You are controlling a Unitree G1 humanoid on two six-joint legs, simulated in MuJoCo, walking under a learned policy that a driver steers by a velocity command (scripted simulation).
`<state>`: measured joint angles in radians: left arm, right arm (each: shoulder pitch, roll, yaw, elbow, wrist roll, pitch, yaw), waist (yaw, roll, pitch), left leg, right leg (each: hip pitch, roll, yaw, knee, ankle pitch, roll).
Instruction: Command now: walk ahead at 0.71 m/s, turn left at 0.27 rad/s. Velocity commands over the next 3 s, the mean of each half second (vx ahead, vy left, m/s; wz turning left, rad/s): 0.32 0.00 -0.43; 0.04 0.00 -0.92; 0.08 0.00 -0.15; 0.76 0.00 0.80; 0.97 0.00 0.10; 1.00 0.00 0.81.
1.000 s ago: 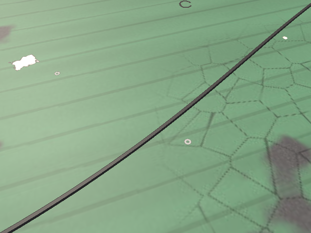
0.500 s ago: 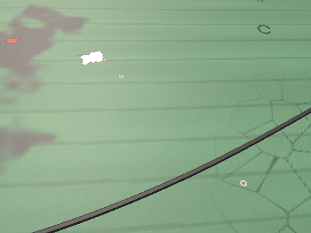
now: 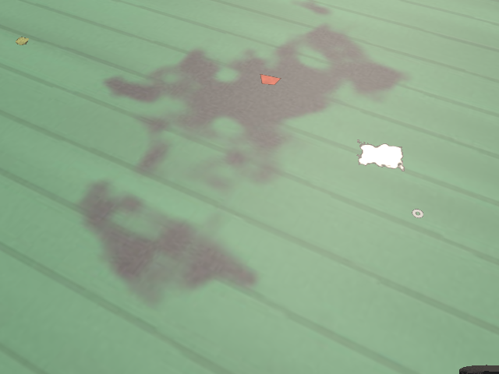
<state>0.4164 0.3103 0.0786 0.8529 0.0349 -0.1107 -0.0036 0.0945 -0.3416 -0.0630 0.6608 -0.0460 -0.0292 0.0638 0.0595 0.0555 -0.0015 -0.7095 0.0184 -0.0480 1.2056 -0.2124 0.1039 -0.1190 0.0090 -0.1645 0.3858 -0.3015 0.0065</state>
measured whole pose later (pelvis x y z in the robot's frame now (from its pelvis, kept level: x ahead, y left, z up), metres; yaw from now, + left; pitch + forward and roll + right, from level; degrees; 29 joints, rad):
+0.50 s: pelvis +0.25 +0.01 +0.00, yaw -17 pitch +1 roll +1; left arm 0.16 0.29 0.08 0.72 0.02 0.06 -0.04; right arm 0.24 -0.26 -0.04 0.78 -0.02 -0.05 -0.03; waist 0.00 -0.01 0.09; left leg -0.27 0.08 0.25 0.47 -0.21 0.03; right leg -0.60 -0.06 -0.08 0.91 -0.21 -0.01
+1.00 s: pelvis +0.30 -0.03 +0.00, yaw -45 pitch +2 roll +1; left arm 0.24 0.32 0.10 0.65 0.02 0.07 -0.02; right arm 0.13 -0.28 -0.04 0.69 -0.02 0.04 -0.02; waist 0.05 -0.01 0.06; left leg -0.46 -0.05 -0.11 0.78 -0.38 -0.03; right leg -0.36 0.18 0.22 0.50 -0.14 -0.07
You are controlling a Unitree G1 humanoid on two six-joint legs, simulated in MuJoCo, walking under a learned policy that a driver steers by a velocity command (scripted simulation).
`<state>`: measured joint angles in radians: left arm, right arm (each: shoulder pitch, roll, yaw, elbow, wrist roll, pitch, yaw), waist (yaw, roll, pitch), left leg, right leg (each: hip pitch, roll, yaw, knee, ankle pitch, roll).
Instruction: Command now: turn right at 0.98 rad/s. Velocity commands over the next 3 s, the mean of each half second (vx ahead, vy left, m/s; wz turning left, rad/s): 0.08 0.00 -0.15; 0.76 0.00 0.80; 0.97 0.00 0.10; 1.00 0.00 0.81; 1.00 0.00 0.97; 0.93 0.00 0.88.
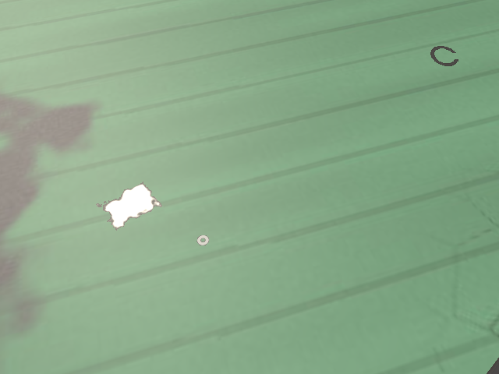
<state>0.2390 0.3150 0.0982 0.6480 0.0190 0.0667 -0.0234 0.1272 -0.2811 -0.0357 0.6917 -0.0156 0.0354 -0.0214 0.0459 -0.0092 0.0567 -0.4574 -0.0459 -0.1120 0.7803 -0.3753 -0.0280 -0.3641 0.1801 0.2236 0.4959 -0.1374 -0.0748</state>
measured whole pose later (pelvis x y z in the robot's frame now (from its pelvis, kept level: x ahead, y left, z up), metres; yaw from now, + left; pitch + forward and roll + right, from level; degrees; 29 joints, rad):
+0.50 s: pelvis +0.02 +0.02 +0.01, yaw -1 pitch +1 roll +0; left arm 0.22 0.27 0.02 0.70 0.03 0.01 0.03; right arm 0.30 -0.29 -0.08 0.77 -0.01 0.05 0.02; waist -0.01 0.01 0.01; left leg -0.43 -0.09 -0.10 0.80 -0.38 0.03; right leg -0.13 0.05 0.04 0.40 -0.29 -0.05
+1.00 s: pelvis +0.27 +0.17 -0.04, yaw +25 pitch +2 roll +1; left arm 0.39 0.27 0.02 0.83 0.02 -0.08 -0.01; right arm 0.12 -0.32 -0.06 0.68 -0.03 0.01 0.05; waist 0.05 0.00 0.06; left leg -0.53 -0.11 0.11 0.79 -0.30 0.15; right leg -0.17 -0.11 -0.02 1.34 -0.31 0.00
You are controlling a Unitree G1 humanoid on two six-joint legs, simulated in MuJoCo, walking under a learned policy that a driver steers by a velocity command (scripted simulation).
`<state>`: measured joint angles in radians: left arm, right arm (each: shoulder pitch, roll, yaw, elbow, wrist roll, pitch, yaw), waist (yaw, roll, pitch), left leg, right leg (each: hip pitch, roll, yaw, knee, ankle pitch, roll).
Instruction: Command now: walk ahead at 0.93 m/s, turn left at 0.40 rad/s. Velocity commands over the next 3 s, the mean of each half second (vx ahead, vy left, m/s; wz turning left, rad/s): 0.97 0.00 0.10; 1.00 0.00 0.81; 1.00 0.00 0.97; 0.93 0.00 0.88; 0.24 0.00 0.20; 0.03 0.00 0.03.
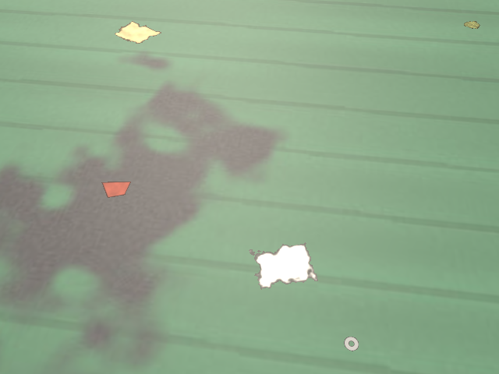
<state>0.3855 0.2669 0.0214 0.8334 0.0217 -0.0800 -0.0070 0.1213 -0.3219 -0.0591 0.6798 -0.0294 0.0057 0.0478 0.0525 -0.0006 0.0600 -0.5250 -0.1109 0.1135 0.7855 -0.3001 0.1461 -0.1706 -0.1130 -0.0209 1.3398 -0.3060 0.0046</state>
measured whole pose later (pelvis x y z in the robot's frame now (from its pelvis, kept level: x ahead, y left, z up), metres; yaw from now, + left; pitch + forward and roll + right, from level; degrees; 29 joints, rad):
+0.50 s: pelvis +0.47 +0.00 +0.03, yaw +2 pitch -1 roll -2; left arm 0.27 0.29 0.05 0.85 0.05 -0.07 -0.01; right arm 0.36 -0.26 -0.01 0.89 0.00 -0.07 0.01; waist 0.01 0.01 0.03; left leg -0.27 -0.03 -0.04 1.34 -0.26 0.15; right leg -0.33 0.07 -0.15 0.56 -0.23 -0.11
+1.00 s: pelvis +0.95 +0.12 +0.02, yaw +27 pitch -1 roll +1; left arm 0.09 0.21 -0.01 0.70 0.06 -0.10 0.00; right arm 0.41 -0.31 -0.08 0.91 -0.01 -0.03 0.00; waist -0.05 0.02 0.06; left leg -0.27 -0.24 0.01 0.53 -0.25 0.21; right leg -0.53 -0.10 0.11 1.37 -0.35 0.03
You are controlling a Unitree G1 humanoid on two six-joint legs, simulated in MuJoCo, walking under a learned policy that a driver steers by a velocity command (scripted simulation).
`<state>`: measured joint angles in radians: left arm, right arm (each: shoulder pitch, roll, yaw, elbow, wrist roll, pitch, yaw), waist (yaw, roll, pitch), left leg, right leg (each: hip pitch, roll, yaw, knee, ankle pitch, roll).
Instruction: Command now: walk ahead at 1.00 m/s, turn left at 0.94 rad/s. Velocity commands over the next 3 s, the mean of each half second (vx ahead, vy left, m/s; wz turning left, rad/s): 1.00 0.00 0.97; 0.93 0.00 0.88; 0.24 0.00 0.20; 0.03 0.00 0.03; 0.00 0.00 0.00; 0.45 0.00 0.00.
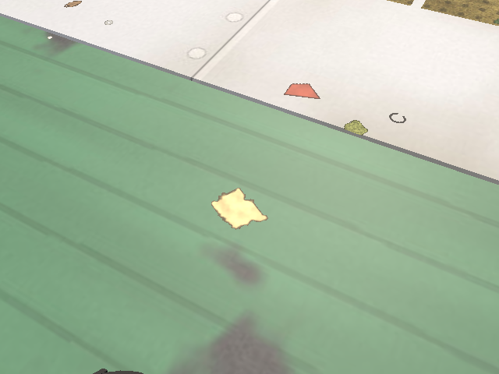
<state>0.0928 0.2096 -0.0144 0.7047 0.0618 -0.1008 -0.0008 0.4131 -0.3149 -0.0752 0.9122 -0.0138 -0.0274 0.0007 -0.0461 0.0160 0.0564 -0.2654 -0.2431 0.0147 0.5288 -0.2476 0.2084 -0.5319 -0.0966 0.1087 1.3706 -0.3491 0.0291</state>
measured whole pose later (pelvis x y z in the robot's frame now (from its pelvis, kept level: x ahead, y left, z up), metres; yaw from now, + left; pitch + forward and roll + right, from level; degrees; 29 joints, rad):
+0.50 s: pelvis +0.47 -0.03 +0.01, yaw +27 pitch +1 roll -3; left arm 0.44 0.33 0.07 0.86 0.03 -0.10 0.00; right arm 0.08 -0.37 -0.06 0.65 -0.04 0.00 0.06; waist 0.04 0.06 0.00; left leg -0.74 0.04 0.01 1.26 -0.18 0.11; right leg -0.07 -0.01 -0.19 0.37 -0.32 0.03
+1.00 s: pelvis +0.85 +0.22 +0.01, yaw +53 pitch +1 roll +1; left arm 0.05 0.26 -0.01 0.59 0.04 -0.07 -0.02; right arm 0.44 -0.31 -0.06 0.85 0.00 -0.07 0.01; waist -0.07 -0.02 0.07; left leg -0.02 -0.21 -0.13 0.35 -0.32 0.17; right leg -0.72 -0.14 0.04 0.74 0.00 0.03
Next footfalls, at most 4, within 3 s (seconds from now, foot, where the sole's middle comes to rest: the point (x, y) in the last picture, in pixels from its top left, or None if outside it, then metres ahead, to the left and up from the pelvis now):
0.26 right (329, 361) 0.50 -0.17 -0.76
0.72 left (192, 273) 0.78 0.20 -0.76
1.10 right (138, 180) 1.15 0.40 -0.76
1.50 left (109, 230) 0.95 0.47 -0.76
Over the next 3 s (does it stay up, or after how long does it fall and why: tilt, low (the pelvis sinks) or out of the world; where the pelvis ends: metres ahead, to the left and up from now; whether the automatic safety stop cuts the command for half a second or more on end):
stays up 1.13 0.46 0.02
